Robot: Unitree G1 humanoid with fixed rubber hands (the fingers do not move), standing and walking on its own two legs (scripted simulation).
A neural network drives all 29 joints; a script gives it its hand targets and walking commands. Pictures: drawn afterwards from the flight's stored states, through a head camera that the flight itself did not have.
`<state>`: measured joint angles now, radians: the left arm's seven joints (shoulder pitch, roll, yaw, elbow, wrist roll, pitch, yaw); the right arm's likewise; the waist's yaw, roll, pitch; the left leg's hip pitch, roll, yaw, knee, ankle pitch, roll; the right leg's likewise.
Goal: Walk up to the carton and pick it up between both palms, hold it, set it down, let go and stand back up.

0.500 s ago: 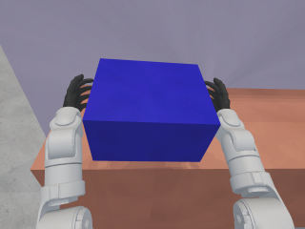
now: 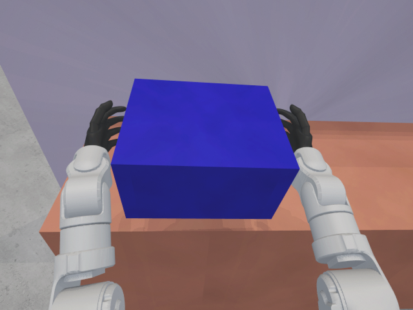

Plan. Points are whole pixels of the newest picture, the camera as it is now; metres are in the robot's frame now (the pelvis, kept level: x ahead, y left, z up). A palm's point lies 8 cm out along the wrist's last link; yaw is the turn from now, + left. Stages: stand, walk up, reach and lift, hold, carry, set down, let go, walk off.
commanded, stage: hold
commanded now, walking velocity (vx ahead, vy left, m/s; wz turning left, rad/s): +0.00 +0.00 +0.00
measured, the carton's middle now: (201, 147) +0.38 -0.01 +0.16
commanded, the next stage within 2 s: none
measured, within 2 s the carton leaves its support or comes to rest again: neither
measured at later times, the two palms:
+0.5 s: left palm (102, 145) +0.36 +0.17 +0.19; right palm (299, 148) +0.36 -0.19 +0.18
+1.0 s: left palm (100, 145) +0.36 +0.17 +0.19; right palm (299, 148) +0.35 -0.19 +0.18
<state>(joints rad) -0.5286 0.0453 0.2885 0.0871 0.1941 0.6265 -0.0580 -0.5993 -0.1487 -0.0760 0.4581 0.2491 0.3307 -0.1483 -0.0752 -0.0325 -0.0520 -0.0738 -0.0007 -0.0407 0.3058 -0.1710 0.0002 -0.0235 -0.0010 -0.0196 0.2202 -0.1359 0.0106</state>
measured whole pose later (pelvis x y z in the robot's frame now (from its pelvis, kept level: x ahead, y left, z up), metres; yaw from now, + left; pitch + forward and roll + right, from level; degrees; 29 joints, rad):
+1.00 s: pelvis +0.00 +0.00 +0.00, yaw +0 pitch -4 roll -1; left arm -0.54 0.04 0.29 0.10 0.20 0.63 -0.06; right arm -0.61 -0.15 -0.08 0.46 0.24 0.34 -0.14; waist -0.07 -0.03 -0.05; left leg -0.08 0.00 -0.04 0.30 -0.17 0.00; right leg -0.03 0.00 -0.02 0.23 -0.13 0.01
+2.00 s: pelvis +0.00 +0.00 +0.00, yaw +0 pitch -4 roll -1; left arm -0.54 0.04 0.29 0.10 0.20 0.64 -0.06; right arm -0.61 -0.15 -0.08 0.48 0.24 0.33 -0.14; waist -0.07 -0.03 -0.04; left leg -0.07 0.00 -0.03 0.30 -0.16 0.00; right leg -0.04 0.00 -0.01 0.23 -0.14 0.01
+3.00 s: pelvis +0.00 +0.00 +0.00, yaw +0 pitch -3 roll -1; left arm -0.54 0.04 0.30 0.10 0.20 0.63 -0.06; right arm -0.61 -0.15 -0.08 0.47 0.24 0.34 -0.14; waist -0.07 -0.02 -0.04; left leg -0.07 0.00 -0.04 0.30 -0.16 0.00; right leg -0.03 0.00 -0.02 0.23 -0.14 0.01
